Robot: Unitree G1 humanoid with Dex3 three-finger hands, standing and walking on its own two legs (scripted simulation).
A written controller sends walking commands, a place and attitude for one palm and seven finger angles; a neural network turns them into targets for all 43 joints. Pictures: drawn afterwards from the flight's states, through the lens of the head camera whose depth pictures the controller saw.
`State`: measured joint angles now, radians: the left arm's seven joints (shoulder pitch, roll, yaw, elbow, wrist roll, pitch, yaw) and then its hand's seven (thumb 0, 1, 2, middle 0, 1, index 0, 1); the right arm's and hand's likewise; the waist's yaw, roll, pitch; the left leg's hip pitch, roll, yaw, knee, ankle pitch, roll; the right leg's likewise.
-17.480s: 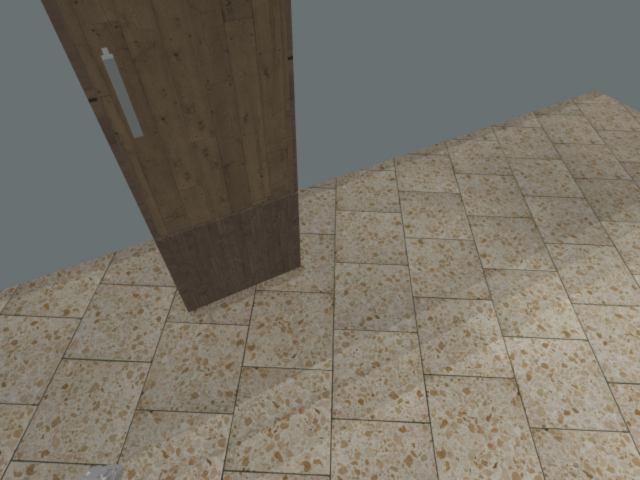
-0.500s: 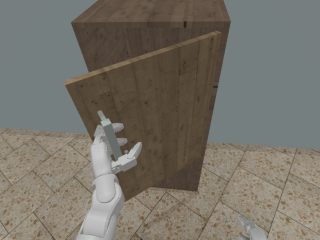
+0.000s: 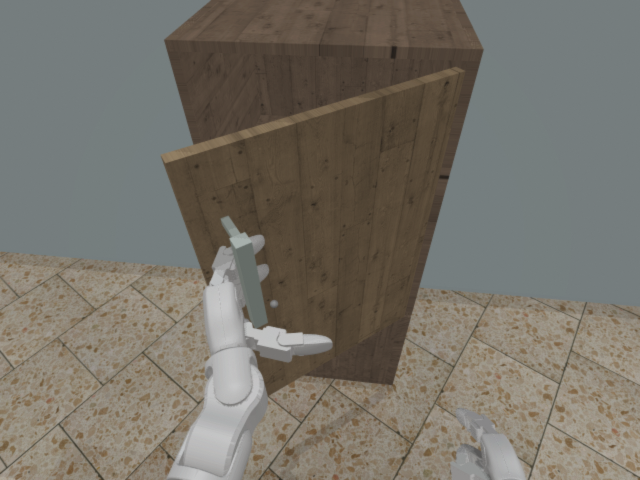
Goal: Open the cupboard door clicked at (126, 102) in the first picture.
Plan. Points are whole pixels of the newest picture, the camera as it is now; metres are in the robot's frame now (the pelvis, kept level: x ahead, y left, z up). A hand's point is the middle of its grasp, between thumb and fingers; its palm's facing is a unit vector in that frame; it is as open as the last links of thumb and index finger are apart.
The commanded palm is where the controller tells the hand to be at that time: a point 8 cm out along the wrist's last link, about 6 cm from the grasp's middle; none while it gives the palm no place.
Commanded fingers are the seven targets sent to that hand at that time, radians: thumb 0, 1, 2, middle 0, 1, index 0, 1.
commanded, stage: slide the hand sideways off the handle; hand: left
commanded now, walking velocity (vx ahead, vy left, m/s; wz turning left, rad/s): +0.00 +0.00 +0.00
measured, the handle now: (244, 274) +0.34 +0.13 +0.10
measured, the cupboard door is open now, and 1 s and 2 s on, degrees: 38 40 40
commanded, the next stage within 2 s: draw the hand back to the body in 1.28 s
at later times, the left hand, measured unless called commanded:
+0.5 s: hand (265, 327) +0.27 +0.09 +0.09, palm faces -0.12 -0.99 -0.01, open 15.9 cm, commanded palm +0.24 +0.15 +0.09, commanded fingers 0.00 -0.50 0.30 -0.15 -0.30 -0.15 -0.30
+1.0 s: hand (216, 362) +0.23 +0.14 +0.09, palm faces -0.06 -1.00 -0.05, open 16.0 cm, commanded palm +0.20 +0.21 +0.09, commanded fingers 0.00 -0.50 0.30 -0.15 -0.30 -0.15 -0.30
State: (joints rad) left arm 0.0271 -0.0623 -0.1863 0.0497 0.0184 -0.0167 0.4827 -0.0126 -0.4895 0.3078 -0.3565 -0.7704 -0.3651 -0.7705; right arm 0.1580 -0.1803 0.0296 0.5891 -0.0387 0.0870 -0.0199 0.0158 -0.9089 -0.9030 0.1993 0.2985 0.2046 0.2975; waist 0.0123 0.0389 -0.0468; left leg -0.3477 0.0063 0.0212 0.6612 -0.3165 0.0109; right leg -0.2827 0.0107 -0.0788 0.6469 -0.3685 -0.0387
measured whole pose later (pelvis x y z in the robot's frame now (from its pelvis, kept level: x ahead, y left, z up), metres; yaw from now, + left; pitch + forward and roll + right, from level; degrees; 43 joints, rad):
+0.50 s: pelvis -0.02 +0.02 +0.00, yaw -1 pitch +0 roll +0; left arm 0.03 0.07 -0.16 0.03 -0.10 -0.06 0.04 -0.01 -0.50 0.30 -0.23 -0.38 -0.21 -0.39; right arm 0.22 -0.21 0.06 0.55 0.02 -0.01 -0.02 0.02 -0.91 -0.90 0.20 0.30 0.20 0.30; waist 0.00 0.04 -0.04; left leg -0.38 -0.02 0.06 0.68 -0.31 0.04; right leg -0.33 -0.02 -0.05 0.69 -0.36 -0.01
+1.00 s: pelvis +0.00 -0.01 +0.00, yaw -1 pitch +1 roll +0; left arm 0.35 0.21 0.02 -0.16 -0.20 -0.13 -0.14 -0.01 -0.50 0.30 -0.22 -0.33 -0.21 -0.32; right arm 0.22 -0.23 0.04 0.53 0.02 -0.08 -0.04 0.02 -0.91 -0.90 0.20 0.30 0.20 0.30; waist 0.01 0.05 -0.04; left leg -0.38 0.02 0.02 0.70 -0.34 0.00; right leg -0.32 0.02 -0.07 0.68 -0.38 -0.05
